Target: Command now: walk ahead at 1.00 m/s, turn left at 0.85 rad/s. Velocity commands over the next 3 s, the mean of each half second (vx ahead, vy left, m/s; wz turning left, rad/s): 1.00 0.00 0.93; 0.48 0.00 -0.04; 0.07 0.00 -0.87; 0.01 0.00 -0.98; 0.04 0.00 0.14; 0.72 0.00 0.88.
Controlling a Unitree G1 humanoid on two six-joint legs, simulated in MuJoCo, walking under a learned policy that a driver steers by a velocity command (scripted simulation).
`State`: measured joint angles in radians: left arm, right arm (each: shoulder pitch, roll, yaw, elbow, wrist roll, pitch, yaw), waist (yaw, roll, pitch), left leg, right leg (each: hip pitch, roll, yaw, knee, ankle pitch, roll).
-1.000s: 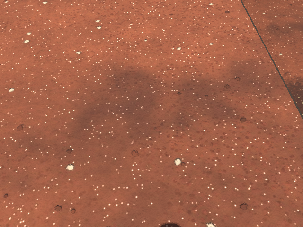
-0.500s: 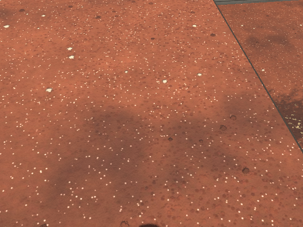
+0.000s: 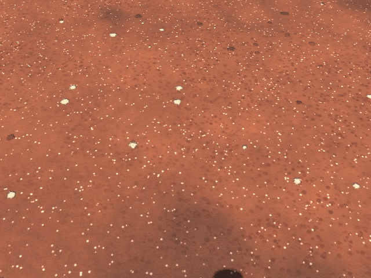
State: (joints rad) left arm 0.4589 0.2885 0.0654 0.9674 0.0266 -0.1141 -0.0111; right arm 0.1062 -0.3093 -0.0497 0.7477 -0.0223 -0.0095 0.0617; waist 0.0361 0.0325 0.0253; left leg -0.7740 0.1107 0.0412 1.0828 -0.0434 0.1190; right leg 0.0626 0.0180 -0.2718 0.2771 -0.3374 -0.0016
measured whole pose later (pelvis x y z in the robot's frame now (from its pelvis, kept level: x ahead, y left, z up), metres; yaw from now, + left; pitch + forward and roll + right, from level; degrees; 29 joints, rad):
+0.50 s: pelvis +0.48 +0.08 +0.00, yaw +27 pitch +2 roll -1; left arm -0.06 0.25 -0.02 0.58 0.04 -0.05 -0.02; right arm 0.48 -0.31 -0.08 0.87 0.00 -0.07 0.01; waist -0.13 0.00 0.05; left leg 0.07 -0.20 -0.23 0.29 -0.35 0.19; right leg -0.73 -0.11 0.07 0.68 0.01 0.05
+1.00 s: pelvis +0.80 +0.21 -0.01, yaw +22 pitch +1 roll -2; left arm 0.43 0.34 0.09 0.77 -0.03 -0.03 0.03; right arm -0.10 -0.26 0.01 0.61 -0.03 -0.07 -0.01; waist 0.13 0.02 0.05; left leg -0.44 -0.02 -0.14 0.47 -0.03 0.02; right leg -0.23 0.11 0.17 0.64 -0.45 0.00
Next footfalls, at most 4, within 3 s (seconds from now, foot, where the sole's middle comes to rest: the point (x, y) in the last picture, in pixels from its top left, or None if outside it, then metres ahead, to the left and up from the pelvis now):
0.18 left None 0.36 0.06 -0.77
0.60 right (178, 193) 0.83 0.08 -0.77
0.98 left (109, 176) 0.91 0.38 -0.77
1.38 right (175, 175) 0.93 0.10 -0.77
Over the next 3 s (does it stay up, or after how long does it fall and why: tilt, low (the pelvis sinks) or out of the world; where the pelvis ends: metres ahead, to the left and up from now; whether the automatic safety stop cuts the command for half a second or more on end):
stays up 1.16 0.20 -0.01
